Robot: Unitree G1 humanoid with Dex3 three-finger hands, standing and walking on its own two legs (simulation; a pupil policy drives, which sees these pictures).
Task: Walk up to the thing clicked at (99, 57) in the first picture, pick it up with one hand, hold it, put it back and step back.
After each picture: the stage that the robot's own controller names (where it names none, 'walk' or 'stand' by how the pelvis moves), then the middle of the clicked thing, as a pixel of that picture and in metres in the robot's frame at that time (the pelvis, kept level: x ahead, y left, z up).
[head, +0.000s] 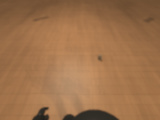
stand; (99, 57) +1.27 -0.24 -0.72
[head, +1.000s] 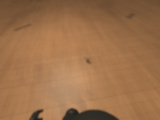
walk; (88, 60) +1.16 +0.09 -0.70
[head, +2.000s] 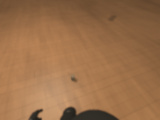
walk; (73, 77) +0.70 +0.24 -0.70
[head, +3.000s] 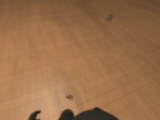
walk; (67, 95) +0.39 +0.21 -0.71
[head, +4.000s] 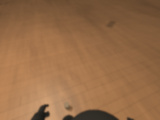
stand; (66, 106) +0.30 +0.23 -0.72
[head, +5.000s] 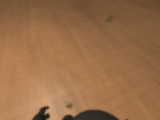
stand; (66, 103) +0.28 +0.23 -0.73
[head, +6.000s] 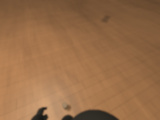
stand; (65, 105) +0.26 +0.24 -0.72
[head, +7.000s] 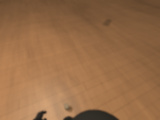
stand; (66, 106) +0.28 +0.23 -0.73
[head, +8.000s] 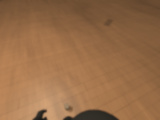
stand; (66, 106) +0.28 +0.22 -0.73
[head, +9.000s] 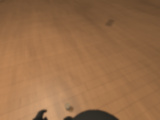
stand; (67, 106) +0.28 +0.21 -0.73
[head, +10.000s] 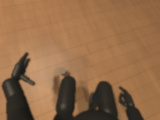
go down; (63, 71) +0.37 +0.22 -0.41
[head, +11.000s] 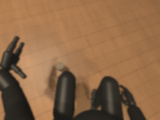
go down; (60, 67) +0.38 +0.24 -0.31
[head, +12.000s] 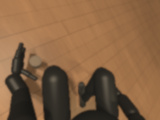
close in; (36, 62) +0.36 +0.27 -0.22
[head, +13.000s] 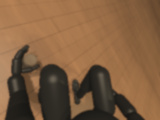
close; (28, 61) +0.37 +0.27 -0.22
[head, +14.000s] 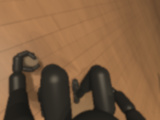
lift; (29, 61) +0.35 +0.26 -0.22
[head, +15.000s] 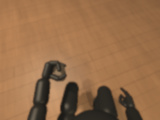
lift; (60, 73) +0.31 +0.20 -0.02
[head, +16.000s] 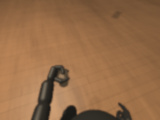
hold; (63, 78) +0.30 +0.18 +0.00
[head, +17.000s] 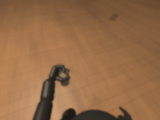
hold; (64, 78) +0.31 +0.17 -0.01
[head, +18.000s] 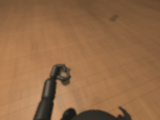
hold; (65, 77) +0.32 +0.17 -0.01
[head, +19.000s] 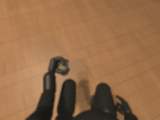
crouch; (63, 68) +0.36 +0.18 -0.10
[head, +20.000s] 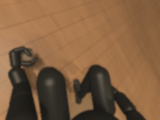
lower; (29, 60) +0.38 +0.26 -0.22
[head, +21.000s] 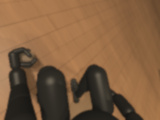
lower; (27, 60) +0.38 +0.26 -0.22
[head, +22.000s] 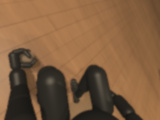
lower; (27, 60) +0.38 +0.27 -0.22
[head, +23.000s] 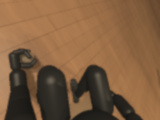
lower; (27, 61) +0.37 +0.27 -0.22
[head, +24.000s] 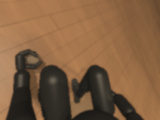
draw back; (31, 61) +0.36 +0.25 -0.22
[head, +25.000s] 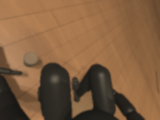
rise; (30, 60) +0.36 +0.25 -0.22
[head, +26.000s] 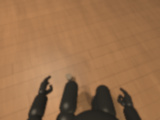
walk; (69, 77) +0.37 +0.19 -0.47
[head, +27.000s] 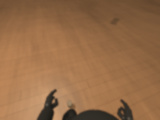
stand; (69, 104) +0.31 +0.17 -0.66
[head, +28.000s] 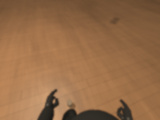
stand; (69, 103) +0.31 +0.18 -0.66
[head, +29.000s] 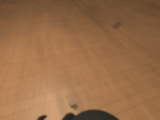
stand; (72, 104) +0.33 +0.17 -0.72
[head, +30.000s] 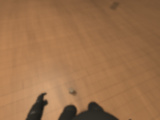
walk; (71, 90) +0.36 +0.14 -0.70
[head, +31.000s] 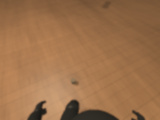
walk; (73, 81) +0.54 +0.21 -0.69
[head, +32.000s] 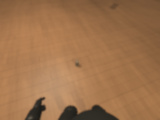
walk; (77, 63) +0.89 +0.18 -0.69
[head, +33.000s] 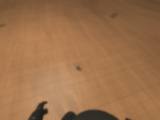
stand; (78, 67) +0.93 +0.17 -0.72
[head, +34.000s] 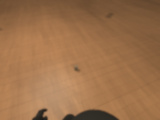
stand; (76, 67) +0.93 +0.20 -0.73
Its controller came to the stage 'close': yes
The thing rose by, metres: 0.70
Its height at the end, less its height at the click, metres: +0.00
